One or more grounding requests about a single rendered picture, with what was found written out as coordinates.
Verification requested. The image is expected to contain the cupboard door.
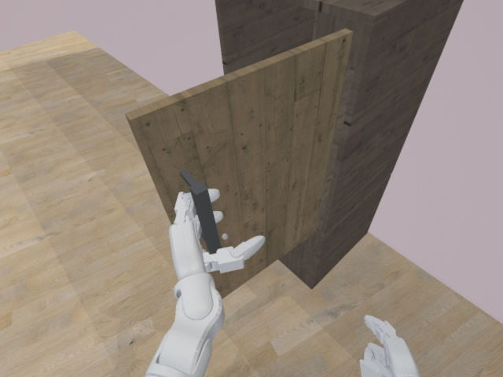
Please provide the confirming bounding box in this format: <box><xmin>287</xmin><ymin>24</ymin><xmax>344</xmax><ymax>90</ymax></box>
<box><xmin>125</xmin><ymin>28</ymin><xmax>354</xmax><ymax>299</ymax></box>

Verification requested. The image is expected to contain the left robot hand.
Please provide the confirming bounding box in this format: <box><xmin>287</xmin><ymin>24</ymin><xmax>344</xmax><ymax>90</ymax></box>
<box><xmin>169</xmin><ymin>188</ymin><xmax>265</xmax><ymax>281</ymax></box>

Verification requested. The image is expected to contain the handle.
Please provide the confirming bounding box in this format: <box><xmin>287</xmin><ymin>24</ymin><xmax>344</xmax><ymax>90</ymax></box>
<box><xmin>179</xmin><ymin>169</ymin><xmax>221</xmax><ymax>254</ymax></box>

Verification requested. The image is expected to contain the robot left forearm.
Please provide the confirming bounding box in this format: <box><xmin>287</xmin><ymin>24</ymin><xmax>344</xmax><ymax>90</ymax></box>
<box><xmin>145</xmin><ymin>273</ymin><xmax>225</xmax><ymax>377</ymax></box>

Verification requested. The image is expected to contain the right robot hand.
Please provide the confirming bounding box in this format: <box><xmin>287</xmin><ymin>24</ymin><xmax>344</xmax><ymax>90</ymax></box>
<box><xmin>360</xmin><ymin>315</ymin><xmax>420</xmax><ymax>377</ymax></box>

